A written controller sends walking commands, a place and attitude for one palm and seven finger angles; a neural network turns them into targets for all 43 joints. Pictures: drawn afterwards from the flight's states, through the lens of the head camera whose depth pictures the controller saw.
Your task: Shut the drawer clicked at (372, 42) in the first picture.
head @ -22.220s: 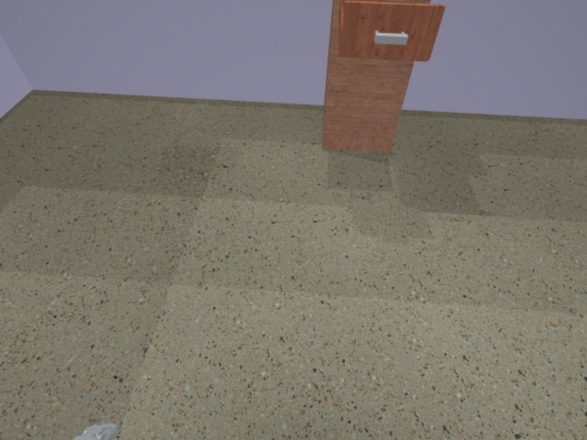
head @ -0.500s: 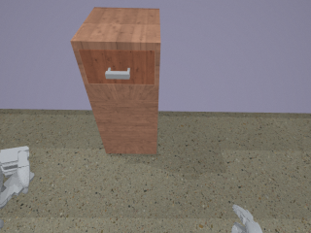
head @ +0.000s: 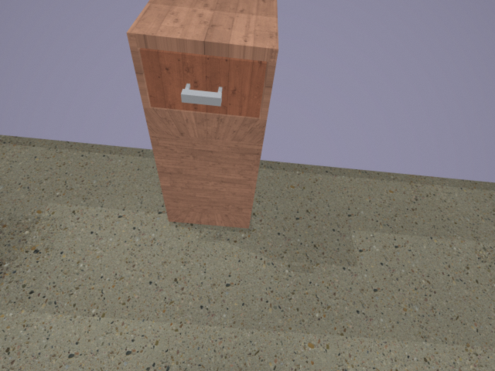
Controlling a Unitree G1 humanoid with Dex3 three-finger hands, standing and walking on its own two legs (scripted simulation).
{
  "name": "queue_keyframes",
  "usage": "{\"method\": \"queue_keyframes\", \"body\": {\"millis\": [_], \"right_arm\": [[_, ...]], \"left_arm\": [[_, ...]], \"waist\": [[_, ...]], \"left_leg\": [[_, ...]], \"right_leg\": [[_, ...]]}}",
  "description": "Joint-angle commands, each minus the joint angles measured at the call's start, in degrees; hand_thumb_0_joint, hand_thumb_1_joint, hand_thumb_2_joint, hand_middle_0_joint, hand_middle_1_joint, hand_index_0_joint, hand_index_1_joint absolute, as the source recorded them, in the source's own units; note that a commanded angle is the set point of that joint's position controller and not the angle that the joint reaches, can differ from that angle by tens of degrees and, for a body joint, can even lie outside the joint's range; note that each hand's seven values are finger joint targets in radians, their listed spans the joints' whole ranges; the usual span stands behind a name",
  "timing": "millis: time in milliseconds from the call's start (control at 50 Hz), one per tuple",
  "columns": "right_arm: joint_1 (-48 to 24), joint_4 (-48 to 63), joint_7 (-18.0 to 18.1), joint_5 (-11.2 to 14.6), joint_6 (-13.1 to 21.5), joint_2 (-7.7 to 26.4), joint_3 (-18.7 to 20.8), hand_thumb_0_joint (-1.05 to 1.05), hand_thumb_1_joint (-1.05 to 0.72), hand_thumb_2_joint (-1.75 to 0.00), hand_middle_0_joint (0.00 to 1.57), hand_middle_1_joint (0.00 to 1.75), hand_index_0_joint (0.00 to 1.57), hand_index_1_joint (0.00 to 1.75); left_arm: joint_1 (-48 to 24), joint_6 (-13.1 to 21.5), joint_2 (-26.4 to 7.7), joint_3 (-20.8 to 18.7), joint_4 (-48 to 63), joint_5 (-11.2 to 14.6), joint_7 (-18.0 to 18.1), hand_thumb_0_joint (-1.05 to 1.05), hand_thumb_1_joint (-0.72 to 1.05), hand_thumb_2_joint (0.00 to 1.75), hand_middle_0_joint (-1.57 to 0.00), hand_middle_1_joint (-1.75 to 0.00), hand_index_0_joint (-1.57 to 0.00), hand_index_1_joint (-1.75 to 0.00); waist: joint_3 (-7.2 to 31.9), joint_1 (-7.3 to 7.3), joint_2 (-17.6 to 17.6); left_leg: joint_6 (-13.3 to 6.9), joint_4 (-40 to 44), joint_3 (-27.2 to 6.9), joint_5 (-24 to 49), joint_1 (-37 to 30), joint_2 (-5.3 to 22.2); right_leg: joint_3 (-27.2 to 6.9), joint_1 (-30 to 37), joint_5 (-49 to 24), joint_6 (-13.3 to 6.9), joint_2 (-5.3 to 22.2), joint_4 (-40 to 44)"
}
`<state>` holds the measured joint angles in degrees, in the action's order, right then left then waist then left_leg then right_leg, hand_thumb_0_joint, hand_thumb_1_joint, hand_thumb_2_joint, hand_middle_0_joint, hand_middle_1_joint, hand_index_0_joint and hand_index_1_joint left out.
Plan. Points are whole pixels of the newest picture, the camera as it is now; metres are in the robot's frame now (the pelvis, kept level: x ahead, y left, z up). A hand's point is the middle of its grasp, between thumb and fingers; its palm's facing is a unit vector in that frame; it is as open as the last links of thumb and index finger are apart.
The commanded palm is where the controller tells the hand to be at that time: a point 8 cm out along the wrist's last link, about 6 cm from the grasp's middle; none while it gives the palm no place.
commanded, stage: let the arm hang, fingers relaxed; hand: left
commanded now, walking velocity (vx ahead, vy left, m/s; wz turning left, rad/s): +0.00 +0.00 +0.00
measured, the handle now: (202, 93) +0.79 +0.17 -0.02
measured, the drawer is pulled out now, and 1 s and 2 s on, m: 0.00 0.00 0.00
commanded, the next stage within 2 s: look to check the result in 0.74 s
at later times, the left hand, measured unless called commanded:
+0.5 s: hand out of the picture -0.03 +0.15 -0.17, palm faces +0.04 -0.99 -0.15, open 7.2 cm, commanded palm none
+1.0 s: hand out of the picture -0.02 +0.14 -0.17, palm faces +0.04 -0.99 -0.15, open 7.4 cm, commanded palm none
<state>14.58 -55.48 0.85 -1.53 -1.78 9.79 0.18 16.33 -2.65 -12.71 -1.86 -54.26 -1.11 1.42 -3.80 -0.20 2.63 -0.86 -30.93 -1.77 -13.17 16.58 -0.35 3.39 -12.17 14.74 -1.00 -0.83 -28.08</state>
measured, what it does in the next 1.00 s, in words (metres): stands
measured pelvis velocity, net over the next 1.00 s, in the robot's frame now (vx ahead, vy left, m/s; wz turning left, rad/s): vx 0.01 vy -0.01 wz -0.02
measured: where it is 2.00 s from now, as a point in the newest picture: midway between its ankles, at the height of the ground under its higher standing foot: outside the picture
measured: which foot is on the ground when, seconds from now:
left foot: down 0.00-1.00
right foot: down 0.00-1.00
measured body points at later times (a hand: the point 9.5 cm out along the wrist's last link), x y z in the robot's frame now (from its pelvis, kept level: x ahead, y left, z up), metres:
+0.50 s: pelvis +0.00 +0.00 +0.00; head +0.00 +0.00 +0.45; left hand -0.03 +0.20 -0.16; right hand -0.04 -0.19 -0.16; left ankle +0.04 +0.11 -0.74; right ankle +0.01 -0.11 -0.74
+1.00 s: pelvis +0.01 -0.01 +0.01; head +0.02 -0.01 +0.45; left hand -0.02 +0.19 -0.16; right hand -0.03 -0.21 -0.16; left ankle +0.04 +0.11 -0.74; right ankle +0.01 -0.11 -0.74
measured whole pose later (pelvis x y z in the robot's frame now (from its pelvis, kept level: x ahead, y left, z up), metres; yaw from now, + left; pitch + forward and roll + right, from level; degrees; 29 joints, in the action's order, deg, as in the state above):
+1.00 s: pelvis +0.01 -0.01 +0.01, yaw -1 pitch -2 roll +0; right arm 19.6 -64.8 2.5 -0.9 -0.5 5.1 1.1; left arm 19.1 0.1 -5.4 -0.7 -66.1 -0.2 2.2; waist -2.6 0.3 -0.7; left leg 0.0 -26.2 -0.7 -11.8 12.7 0.2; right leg 2.2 -9.7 14.1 -1.8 -1.3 -25.4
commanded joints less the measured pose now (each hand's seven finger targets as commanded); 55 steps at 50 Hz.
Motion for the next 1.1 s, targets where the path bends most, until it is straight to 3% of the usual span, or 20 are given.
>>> {"method": "queue_keyframes", "body": {"millis": [0,80,220,340,400,780,860,960,1080], "right_arm": [[2.1,0.7,1.0,0.4,1.7,6.8,1.5,0.00,-0.90,-0.90,0.20,0.30,0.20,0.30],[5.7,-2.6,1.3,0.8,1.7,5.6,1.4,0.00,-0.90,-0.90,0.20,0.30,0.20,0.30],[9.2,-6.6,1.5,0.8,1.6,3.2,1.1,0.00,-0.90,-0.90,0.20,0.30,0.20,0.30],[10.8,-7.9,1.5,0.5,1.4,1.3,1.2,0.00,-0.90,-0.90,0.20,0.30,0.20,0.30],[11.3,-7.9,1.5,0.4,1.4,0.4,1.4,0.00,-0.90,-0.90,0.20,0.30,0.20,0.30],[11.2,-8.3,2.0,0.6,1.9,-1.1,1.3,0.00,-0.90,-0.90,0.20,0.30,0.20,0.30],[11.0,-8.4,2.0,0.7,1.9,-0.7,1.3,0.00,-0.90,-0.90,0.20,0.30,0.20,0.30],[10.4,-8.8,2.1,0.7,1.9,-0.6,1.2,0.00,-0.90,-0.90,0.20,0.30,0.20,0.30],[10.1,-9.2,2.1,0.7,1.9,-0.6,1.1,0.00,-0.90,-0.90,0.20,0.30,0.20,0.30]], "left_arm": [[2.7,2.6,-4.0,-0.2,-2.1,0.3,-0.5,0.00,0.90,0.90,-0.64,-0.78,-0.64,-0.78],[4.4,2.8,-2.9,0.4,-6.5,0.5,-0.2,0.00,0.90,0.90,-0.48,-0.60,-0.48,-0.60],[7.2,2.9,-0.7,0.9,-10.7,0.6,0.5,0.00,0.90,0.90,-0.20,-0.30,-0.20,-0.30],[8.3,2.6,1.0,0.6,-11.3,0.4,0.8,0.00,0.90,0.90,-0.20,-0.30,-0.20,-0.30],[8.7,2.7,1.6,0.3,-11.0,0.3,0.9,0.00,0.90,0.90,-0.20,-0.30,-0.20,-0.30],[7.6,3.4,2.9,0.1,-10.7,0.6,1.1,0.00,0.90,0.90,-0.20,-0.30,-0.20,-0.30],[7.8,3.5,2.7,0.2,-11.0,0.6,1.1,0.00,0.90,0.90,-0.20,-0.30,-0.20,-0.30],[8.1,3.6,2.8,0.3,-11.3,0.7,1.2,0.00,0.90,0.90,-0.20,-0.30,-0.20,-0.30],[8.1,3.6,2.8,0.4,-11.7,0.8,1.2,0.00,0.90,0.90,-0.20,-0.30,-0.20,-0.30]], "waist": [[3.5,-0.22,-9.3],[2.1,0.16,-4.9],[-1.3,0.29,-2.0],[-5.0,0.21,-2.6],[-4.5,0.21,-3.0],[-2.9,0.53,-4.1],[-2.3,0.46,-2.4],[-2.3,0.39,-3.6],[-2.3,0.39,-2.3]], "left_leg": [[-2.3,10.9,-6.7,-2.1,-0.7,5.5],[-2.4,11.1,-6.1,0.0,-2.3,5.7],[-2.3,11.4,-4.8,-1.4,-2.7,5.0],[-2.3,12.3,-4.8,-6.4,0.3,4.6],[-2.5,12.0,-4.8,-7.1,0.9,4.4],[-1.7,9.3,-2.9,2.2,-2.6,4.5],[-1.5,8.9,-2.6,3.5,-3.5,4.5],[-1.4,8.6,-2.2,5.6,-4.5,4.6],[-1.3,8.9,-1.9,6.0,-5.1,4.9]], "right_leg": [[-5.5,2.6,0.0,-2.1,4.9,7.6],[-5.3,1.8,-0.5,-2.1,5.3,8.6],[-5.6,-0.9,2.6,-2.2,5.4,9.4],[-5.9,-3.7,6.8,-2.2,4.9,9.2],[-6.2,-4.1,7.5,-2.2,4.8,8.9],[-6.4,-2.8,1.6,-2.5,5.4,9.3],[-6.5,-2.1,1.0,-2.4,5.4,9.6],[-6.6,-1.9,-0.9,-2.4,5.5,9.7],[-6.5,-1.3,-2.0,-2.3,5.5,9.8]]}}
